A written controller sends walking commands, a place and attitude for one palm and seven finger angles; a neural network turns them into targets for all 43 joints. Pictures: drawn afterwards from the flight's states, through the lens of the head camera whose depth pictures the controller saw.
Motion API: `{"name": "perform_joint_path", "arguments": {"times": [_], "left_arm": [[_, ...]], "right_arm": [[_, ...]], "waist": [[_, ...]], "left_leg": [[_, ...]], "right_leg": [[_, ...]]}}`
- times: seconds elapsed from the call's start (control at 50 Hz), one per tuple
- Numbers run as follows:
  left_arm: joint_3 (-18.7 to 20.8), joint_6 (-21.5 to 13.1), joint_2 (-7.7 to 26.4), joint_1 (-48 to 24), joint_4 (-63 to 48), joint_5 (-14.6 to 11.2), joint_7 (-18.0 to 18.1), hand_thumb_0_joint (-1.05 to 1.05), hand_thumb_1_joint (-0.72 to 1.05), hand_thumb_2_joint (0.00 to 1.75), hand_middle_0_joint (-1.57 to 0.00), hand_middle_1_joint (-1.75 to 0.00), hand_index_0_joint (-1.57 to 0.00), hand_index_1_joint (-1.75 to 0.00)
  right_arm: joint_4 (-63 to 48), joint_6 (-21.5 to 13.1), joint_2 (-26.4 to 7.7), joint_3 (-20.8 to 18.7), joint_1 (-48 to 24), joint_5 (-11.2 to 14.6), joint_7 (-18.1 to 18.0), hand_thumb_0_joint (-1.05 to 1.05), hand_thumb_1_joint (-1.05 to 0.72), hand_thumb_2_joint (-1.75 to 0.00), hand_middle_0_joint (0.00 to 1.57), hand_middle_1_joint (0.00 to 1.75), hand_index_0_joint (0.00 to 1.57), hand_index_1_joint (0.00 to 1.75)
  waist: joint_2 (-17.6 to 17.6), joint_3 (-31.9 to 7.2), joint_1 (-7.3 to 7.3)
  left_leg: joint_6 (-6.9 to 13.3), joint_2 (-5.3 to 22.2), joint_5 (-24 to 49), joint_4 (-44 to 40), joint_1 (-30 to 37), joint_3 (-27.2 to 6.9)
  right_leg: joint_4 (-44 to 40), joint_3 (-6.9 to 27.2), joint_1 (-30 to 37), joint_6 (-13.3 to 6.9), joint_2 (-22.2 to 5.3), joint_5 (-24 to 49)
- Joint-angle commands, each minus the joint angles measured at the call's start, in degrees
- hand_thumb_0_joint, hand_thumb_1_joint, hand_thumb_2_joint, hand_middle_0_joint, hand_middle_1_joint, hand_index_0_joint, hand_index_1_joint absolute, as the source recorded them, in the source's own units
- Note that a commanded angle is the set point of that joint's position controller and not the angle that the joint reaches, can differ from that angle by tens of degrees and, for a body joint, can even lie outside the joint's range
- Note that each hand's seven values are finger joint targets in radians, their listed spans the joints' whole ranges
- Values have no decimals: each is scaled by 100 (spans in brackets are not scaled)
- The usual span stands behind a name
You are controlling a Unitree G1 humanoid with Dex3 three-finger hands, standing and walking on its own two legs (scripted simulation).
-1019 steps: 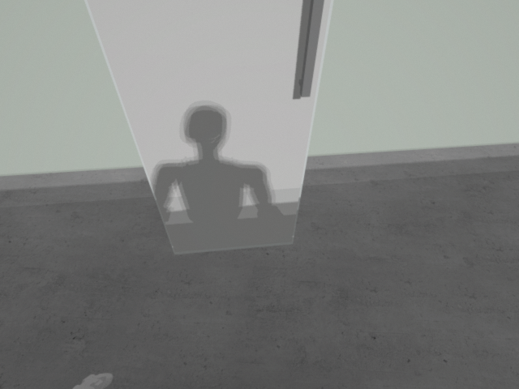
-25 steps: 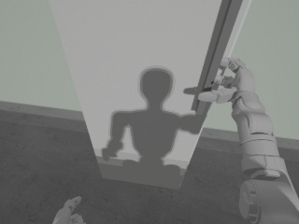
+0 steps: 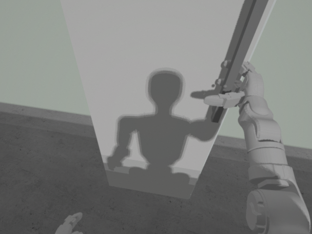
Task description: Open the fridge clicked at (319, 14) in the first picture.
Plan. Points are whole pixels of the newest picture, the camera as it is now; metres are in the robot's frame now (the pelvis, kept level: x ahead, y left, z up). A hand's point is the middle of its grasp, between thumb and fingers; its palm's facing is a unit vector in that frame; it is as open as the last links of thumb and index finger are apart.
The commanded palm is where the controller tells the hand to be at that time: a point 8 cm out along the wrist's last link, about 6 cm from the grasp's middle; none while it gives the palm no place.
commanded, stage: slide the fingers in behind the handle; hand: right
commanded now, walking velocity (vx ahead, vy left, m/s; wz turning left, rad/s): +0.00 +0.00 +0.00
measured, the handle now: (232, 66) +0.48 -0.15 +0.24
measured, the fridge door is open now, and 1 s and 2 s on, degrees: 0 0 0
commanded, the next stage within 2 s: grip the handle and tug to test in 0.72 s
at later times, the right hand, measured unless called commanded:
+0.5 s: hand (222, 87) +0.42 -0.12 +0.21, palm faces +0.11 +0.99 +0.02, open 14.0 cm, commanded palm +0.39 -0.17 +0.21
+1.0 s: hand (223, 88) +0.42 -0.12 +0.21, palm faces +0.11 +0.99 +0.02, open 13.2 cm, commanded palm +0.40 -0.17 +0.21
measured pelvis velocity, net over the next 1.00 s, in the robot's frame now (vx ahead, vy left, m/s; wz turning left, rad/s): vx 0.00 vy -0.01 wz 0.00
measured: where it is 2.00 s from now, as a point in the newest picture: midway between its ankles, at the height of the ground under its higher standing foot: outside the picture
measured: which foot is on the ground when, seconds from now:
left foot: down 0.00-1.00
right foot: down 0.00-1.00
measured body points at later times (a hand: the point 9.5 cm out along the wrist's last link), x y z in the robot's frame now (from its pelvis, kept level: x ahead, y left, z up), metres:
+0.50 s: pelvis +0.00 +0.00 +0.00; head -0.02 +0.02 +0.45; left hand +0.15 +0.25 -0.10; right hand +0.41 -0.17 +0.21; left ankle -0.03 +0.09 -0.74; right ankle +0.02 -0.13 -0.74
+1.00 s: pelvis +0.00 -0.01 +0.00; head -0.02 +0.01 +0.45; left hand +0.13 +0.24 -0.11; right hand +0.41 -0.17 +0.21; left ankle -0.03 +0.09 -0.74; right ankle +0.02 -0.13 -0.74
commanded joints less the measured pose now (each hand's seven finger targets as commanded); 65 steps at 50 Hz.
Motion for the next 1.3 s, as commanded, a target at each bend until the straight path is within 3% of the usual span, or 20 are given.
{"name": "perform_joint_path", "arguments": {"times": [0.0, 0.06, 0.12, 0.16, 0.22, 0.4, 0.46, 0.5, 0.56, 0.68, 0.72, 0.8, 0.84, 0.92, 1.0, 1.06, 1.14, 1.22, 1.28], "left_arm": [[247, -293, 668, -588, -836, -14, 45, 0, 90, 90, -20, -30, -20, -30], [237, -261, 673, -637, -844, -25, 67, 0, 90, 90, -20, -30, -20, -30], [221, -273, 644, -700, -832, -28, 55, 0, 90, 90, -20, -30, -20, -30], [223, -273, 644, -716, -829, -16, 50, 0, 90, 90, -20, -30, -20, -30], [215, -271, 616, -751, -824, -29, 42, 0, 90, 90, -20, -30, -20, -30], [211, -247, 685, -753, -821, 7, 76, 0, 90, 90, -20, -30, -20, -30], [200, -267, 600, -794, -865, -9, 60, 0, 90, 90, -20, -30, -20, -30], [208, -239, 646, -799, -860, -11, 50, 0, 90, 90, -20, -30, -20, -30], [189, -212, 647, -785, -815, -10, 68, 0, 90, 90, -20, -30, -20, -30], [208, -208, 616, -780, -870, -11, 56, 0, 90, 90, -20, -30, -20, -30], [210, -211, 636, -791, -840, -22, 54, 0, 90, 90, -20, -30, -20, -30], [224, -208, 674, -757, -783, -3, 74, 0, 90, 90, -20, -30, -20, -30], [197, -199, 668, -733, -758, 6, 83, 0, 90, 90, -20, -30, -20, -30], [196, -236, 623, -717, -769, -5, 60, 0, 90, 90, -20, -30, -20, -30], [220, -245, 680, -649, -728, 32, 69, 0, 90, 90, -20, -30, -20, -30], [209, -281, 627, -650, -751, 30, 62, 0, 90, 90, -20, -30, -20, -30], [213, -258, 655, -636, -748, 18, 70, 0, 90, 90, -20, -30, -20, -30], [216, -284, 644, -622, -743, -3, 62, 0, 90, 90, -20, -30, -20, -30], [209, -323, 628, -593, -711, -20, 56, 0, 90, 90, -20, -30, -20, -30]], "right_arm": [[-1473, -377, -695, -47, -2632, -4, 11, 0, 50, -30, 30, 120, 30, 120], [-1498, -296, -820, -172, -2607, 42, 17, 0, 50, -30, 30, 120, 30, 120], [-1646, -289, -653, -22, -2811, 25, -49, 0, 50, -30, 30, 120, 30, 120], [-1689, -289, -727, -71, -2750, -15, -93, 0, 50, -30, 30, 120, 30, 120], [-1659, -283, -482, 133, -2740, -22, -97, 0, 50, -30, 30, 120, 30, 120], [-1582, -285, -921, -221, -2605, 34, -24, 0, 50, -30, 30, 120, 30, 120], [-1791, -319, -657, -41, -2668, 24, -16, 0, 50, -30, 30, 120, 30, 120], [-1752, -296, -744, -100, -2538, 12, -46, 0, 50, -30, 30, 120, 30, 120], [-1542, -227, -841, -169, -2698, 16, -63, 0, 50, -30, 30, 120, 30, 120], [-1764, -246, -626, -28, -2634, -14, -86, 0, 50, -30, 30, 120, 30, 120], [-1663, -224, -509, 81, -2640, -2, -83, 0, 50, -30, 30, 120, 30, 120], [-1510, -172, -616, -8, -2751, 9, -94, 0, 50, -30, 30, 120, 30, 120], [-1407, -165, -745, -84, -2935, 6, -93, 0, 41, -34, 31, 121, 31, 121], [-1426, -249, -474, 114, -2978, -22, -137, 0, 22, -42, 33, 124, 33, 124], [-1331, -338, -766, -116, -3037, -24, -187, 0, 3, -50, 35, 127, 35, 127], [-1415, -407, -707, -84, -3087, -31, -199, 0, -11, -56, 36, 129, 36, 129], [-1274, -428, -901, -214, -2980, -36, -178, 0, -29, -64, 38, 131, 38, 131], [-1275, -424, -663, 14, -3070, -75, -146, 0, -48, -72, 41, 134, 41, 134], [-1211, -414, -479, 172, -3256, -48, -121, 0, -62, -78, 42, 136, 42, 136]], "waist": [[297, -1725, -95], [597, -1587, -79], [432, -1393, -37], [406, -1459, -73], [278, -1377, -42], [589, -1653, -132], [308, -1679, -113], [291, -1621, -134], [489, -1389, -73], [363, -1611, -107], [409, -1425, -45], [449, -1419, -39], [475, -1383, -17], [248, -1416, -2], [473, -1514, -21], [331, -1658, -50], [542, -1502, -54], [169, -1380, 11], [145, -1288, 96]], "left_leg": [[-176, 19, 2251, -210, 122, -174], [-223, 36, 2327, -231, 136, -185], [-237, 40, 2094, -283, -39, -197], [-224, 44, 2069, -283, -20, -221], [-218, 37, 2021, -287, -82, -206], [-275, 84, 2363, -252, 203, -247], [-223, 67, 2443, -212, 159, -221], [-223, 60, 2336, -246, 152, -212], [-227, 56, 2140, -278, 14, -208], [-184, 32, 2281, -216, 112, -178], [-188, 20, 2078, -270, -34, -157], [-197, 14, 1887, -322, -89, -177], [-190, 32, 1796, -322, -100, -185], [-163, 12, 1706, -310, -169, -164], [-170, 6, 1673, -324, -86, -169], [-153, 9, 1741, -286, -36, -184], [-181, 21, 1684, -334, 0, -200], [-164, 1, 1524, -371, -183, -182], [-155, -23, 1376, -395, -339, -172]], "right_leg": [[62, 44, 1108, -282, 200, 1548], [29, 22, 998, -297, 210, 1439], [19, 24, 1017, -300, 204, 1297], [14, 22, 1036, -300, 210, 1288], [27, 22, 1091, -293, 199, 1298], [13, 14, 1041, -304, 225, 1387], [45, 9, 1139, -296, 232, 1530], [37, -3, 1145, -285, 214, 1513], [18, 27, 1005, -289, 209, 1319], [37, 25, 1139, -280, 207, 1546], [15, 54, 1147, -288, 184, 1452], [6, 60, 1144, -286, 175, 1329], [-15, 77, 1043, -288, 188, 1226], [-2, 87, 1132, -273, 169, 1261], [-18, 96, 1104, -281, 157, 1245], [-14, 75, 1112, -272, 169, 1280], [-56, 67, 974, -286, 162, 1174], [-38, 58, 1054, -275, 152, 1122], [-25, 89, 1063, -264, 152, 989]]}}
